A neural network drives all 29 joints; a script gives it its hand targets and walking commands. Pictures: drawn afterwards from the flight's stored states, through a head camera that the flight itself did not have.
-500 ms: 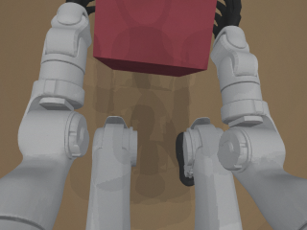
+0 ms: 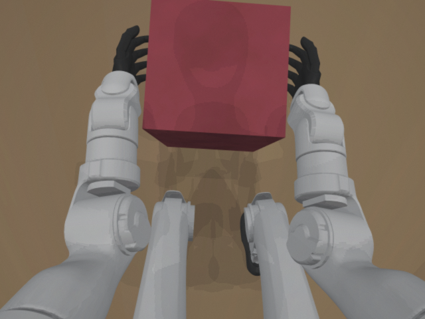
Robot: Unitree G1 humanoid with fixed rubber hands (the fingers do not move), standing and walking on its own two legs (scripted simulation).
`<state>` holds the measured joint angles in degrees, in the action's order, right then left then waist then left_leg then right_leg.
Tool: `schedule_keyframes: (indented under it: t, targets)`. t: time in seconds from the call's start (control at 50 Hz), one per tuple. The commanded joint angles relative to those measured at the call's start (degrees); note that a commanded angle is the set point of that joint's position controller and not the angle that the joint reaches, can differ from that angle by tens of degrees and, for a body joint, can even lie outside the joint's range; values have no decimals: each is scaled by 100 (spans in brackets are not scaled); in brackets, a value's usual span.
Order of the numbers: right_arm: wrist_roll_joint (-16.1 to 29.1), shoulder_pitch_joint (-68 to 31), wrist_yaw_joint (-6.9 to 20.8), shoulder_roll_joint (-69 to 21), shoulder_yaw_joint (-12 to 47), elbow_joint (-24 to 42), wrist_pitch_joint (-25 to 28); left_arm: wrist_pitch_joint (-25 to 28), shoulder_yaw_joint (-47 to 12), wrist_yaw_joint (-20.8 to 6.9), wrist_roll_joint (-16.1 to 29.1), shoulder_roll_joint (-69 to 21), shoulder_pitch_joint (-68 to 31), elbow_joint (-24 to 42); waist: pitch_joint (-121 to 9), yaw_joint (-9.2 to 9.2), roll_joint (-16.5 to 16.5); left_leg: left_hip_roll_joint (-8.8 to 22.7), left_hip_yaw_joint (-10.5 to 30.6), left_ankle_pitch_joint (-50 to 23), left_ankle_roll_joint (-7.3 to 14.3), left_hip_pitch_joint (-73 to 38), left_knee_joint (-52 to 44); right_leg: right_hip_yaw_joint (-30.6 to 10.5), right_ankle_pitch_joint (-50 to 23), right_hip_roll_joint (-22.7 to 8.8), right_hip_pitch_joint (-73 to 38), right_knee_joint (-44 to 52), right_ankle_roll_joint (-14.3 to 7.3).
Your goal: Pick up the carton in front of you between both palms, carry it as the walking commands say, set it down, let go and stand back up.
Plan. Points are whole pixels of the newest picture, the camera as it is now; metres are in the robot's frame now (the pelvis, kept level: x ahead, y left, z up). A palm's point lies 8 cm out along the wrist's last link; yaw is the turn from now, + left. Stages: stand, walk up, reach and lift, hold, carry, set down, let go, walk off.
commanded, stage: reach and lift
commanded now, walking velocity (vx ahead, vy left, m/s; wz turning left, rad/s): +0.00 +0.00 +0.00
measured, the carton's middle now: (214, 92) +0.50 +0.02 -0.13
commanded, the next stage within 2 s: none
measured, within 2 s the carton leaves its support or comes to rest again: neither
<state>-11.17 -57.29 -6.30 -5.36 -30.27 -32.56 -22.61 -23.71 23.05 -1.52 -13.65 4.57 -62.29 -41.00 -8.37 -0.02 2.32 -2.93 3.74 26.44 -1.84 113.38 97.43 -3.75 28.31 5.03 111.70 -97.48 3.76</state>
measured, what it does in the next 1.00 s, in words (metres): rises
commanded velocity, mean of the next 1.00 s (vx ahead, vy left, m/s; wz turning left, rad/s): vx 0.00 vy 0.00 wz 0.00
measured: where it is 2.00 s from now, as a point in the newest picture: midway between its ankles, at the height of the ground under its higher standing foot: (215, 252)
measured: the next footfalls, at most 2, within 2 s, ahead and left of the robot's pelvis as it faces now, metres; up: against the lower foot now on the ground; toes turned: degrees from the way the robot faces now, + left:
none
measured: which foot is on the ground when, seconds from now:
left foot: down 0.00-1.00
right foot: down 0.00-1.00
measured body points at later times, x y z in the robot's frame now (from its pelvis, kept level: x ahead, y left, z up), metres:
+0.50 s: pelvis +0.05 +0.00 +0.14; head +0.19 +0.02 +0.56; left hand +0.46 +0.17 +0.10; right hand +0.45 -0.14 +0.10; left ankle +0.11 +0.12 -0.47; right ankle +0.11 -0.13 -0.47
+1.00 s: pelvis +0.09 -0.01 +0.25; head +0.10 +0.00 +0.70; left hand +0.40 +0.16 +0.25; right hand +0.42 -0.14 +0.25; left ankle +0.11 +0.13 -0.47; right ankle +0.11 -0.13 -0.47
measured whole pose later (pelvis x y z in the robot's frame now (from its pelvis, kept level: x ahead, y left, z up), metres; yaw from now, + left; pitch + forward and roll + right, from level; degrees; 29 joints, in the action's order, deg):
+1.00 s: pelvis +0.09 -0.01 +0.25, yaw +2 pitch +6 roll +0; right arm -13.5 -17.9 -1.7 -9.5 -17.4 -24.5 -27.3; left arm -28.2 17.0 0.3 -14.1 -8.6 -17.9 -24.5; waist -5.9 0.1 0.5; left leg -1.3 4.5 15.1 -1.0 26.4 35.1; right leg -4.7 16.8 1.7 25.3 -35.7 0.6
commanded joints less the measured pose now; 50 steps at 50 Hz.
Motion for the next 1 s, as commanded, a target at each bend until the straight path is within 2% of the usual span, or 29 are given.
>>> schedule_keyframes:
  t: [0.0,0.14,0.36,0.58,0.78,0.9,0.98]
  targets:
    - [1066,-3998,1595,-6003,3668,-206,16,53,-2970,-1388,1161,-6520,-3176,103,-6480,120,-429,-621,-774,-1328,74,-4488,-1222,872,-1067,623,-3224,1183,-91]
    - [1004,-3062,1656,-6097,3742,-357,92,101,-3155,-1263,1143,-6802,-2360,152,-5638,24,-571,-644,-609,-1366,35,-5060,-1864,722,-1083,610,-3563,1793,-178]
    - [801,-1909,1731,-6240,3776,-470,203,265,-3116,-1131,908,-6996,-1244,165,-4576,58,-365,-635,-350,-1307,112,-6190,-3042,463,-1043,540,-4690,3009,-241]
    - [726,-709,1786,-6366,4146,-246,172,274,-3486,-1161,924,-7133,-231,595,-3780,33,-312,-525,-157,-1650,168,-7570,-4258,184,-1471,393,-6384,4307,-313]
    - [674,454,1842,-6351,4412,32,-59,72,-3738,-1197,956,-7047,826,1027,-2745,45,-260,-424,-27,-2305,186,-8939,-5551,-40,-2266,229,-8134,5642,-350]
    - [723,1055,1869,-6217,4610,391,-346,-211,-3906,-1189,1010,-6971,1431,1386,-2063,30,-241,-361,9,-2766,160,-9872,-6326,-63,-2775,131,-9134,6452,-330]
    - [809,1392,1917,-6228,4744,655,-600,-463,-4085,-1194,1092,-6928,1690,1766,-1653,1,-178,-314,27,-2821,146,-10418,-6801,-86,-2903,79,-9735,6920,-323]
